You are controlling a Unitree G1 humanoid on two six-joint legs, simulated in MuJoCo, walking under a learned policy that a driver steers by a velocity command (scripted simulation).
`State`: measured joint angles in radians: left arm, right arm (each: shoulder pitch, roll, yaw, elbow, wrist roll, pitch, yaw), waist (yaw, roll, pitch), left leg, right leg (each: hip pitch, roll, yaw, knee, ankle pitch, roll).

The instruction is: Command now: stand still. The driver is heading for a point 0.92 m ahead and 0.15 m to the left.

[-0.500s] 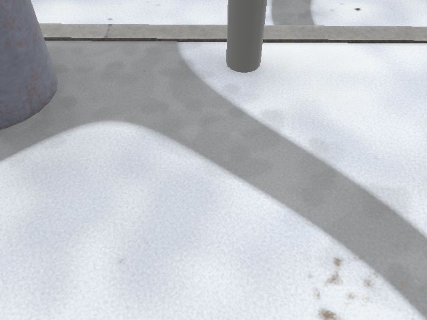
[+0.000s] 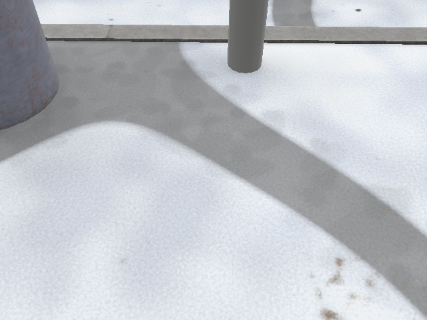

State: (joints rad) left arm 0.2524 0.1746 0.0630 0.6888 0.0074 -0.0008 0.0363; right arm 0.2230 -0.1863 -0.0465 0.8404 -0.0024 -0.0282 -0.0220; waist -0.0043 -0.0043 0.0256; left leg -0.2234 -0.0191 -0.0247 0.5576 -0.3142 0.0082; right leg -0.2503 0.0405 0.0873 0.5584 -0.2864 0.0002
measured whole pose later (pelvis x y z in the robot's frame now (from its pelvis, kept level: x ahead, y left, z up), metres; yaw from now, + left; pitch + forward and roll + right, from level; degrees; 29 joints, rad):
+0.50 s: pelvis +0.03 -0.01 +0.00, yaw +0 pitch +0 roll +0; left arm 0.31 0.20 0.06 0.83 -0.03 -0.07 0.02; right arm 0.34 -0.23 -0.06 0.96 0.03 -0.04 -0.02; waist -0.03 0.04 -0.01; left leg -0.16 0.01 -0.03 0.49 -0.34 0.03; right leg -0.29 0.01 -0.02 0.63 -0.39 -0.07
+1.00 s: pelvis +0.24 +0.00 -0.01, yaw +0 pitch +2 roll -1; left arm 0.49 0.23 0.03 0.96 0.00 -0.05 0.02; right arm -0.03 -0.23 -0.02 0.78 -0.01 -0.11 0.04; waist 0.07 0.02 0.04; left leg -0.52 -0.01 0.02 0.51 0.00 0.06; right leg 0.04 0.02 0.02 0.52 -0.48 0.00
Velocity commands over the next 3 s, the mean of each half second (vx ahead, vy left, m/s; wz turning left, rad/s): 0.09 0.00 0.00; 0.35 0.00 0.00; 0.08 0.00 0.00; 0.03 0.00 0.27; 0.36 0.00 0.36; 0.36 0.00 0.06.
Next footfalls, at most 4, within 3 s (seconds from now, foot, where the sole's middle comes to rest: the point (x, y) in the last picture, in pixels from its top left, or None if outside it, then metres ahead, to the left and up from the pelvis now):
0.98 left None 0.42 0.09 -0.77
1.32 right None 0.39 -0.14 -0.77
2.54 right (217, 245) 0.78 0.01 -0.77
3.00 left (138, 205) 0.95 0.31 -0.77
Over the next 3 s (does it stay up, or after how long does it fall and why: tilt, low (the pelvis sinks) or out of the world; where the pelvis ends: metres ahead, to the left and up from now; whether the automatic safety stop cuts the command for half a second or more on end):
stays up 0.82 0.14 0.00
